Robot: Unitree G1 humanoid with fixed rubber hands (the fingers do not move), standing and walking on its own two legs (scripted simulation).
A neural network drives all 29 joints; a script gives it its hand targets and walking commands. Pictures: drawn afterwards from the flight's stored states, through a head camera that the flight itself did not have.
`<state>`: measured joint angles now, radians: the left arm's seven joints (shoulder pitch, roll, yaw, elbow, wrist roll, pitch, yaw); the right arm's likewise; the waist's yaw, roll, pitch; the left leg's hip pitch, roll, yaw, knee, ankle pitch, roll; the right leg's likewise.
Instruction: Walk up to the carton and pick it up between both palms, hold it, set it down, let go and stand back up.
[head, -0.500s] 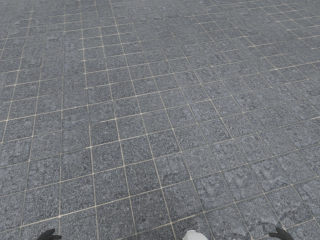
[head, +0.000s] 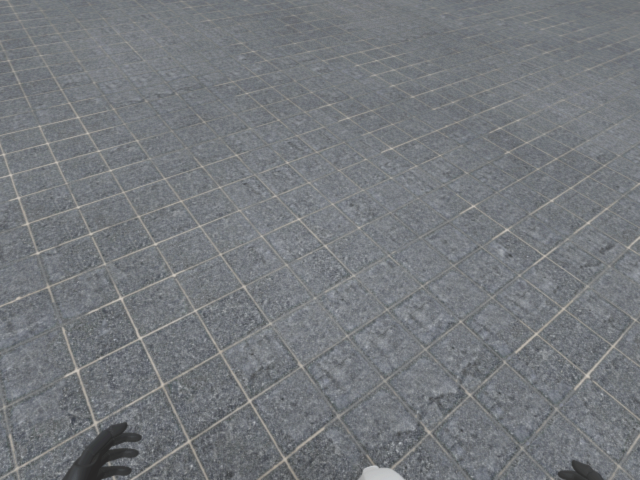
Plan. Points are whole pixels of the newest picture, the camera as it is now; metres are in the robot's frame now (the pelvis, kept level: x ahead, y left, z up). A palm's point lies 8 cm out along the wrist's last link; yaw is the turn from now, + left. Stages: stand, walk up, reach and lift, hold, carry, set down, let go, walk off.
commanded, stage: walk up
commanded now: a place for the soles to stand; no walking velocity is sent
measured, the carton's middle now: out of the picture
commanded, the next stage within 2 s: none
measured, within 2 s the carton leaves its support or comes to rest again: neither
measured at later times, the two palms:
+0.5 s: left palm (157, 455) +0.19 +0.20 -0.09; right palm out of the picture -0.07 -0.38 -0.10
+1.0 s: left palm (267, 428) +0.22 +0.07 -0.08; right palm out of the picture -0.22 -0.40 -0.12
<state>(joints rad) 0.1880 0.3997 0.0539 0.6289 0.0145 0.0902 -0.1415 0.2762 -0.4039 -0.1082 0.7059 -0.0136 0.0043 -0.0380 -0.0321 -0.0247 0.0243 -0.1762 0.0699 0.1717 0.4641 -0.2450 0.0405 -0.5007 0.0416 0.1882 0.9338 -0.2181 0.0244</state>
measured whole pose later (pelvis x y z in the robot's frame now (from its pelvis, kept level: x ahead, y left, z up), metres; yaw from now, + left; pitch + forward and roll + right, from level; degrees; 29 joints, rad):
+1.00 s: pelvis -0.07 -0.10 -0.02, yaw -40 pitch +1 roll +1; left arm 0.25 0.41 0.07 0.66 0.02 0.06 -0.15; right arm 0.32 -0.44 -0.12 0.71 -0.01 -0.04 -0.03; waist -0.01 0.04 0.02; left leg -0.37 0.20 0.22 0.84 -0.46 0.00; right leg -0.44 -0.04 0.10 0.69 -0.28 0.02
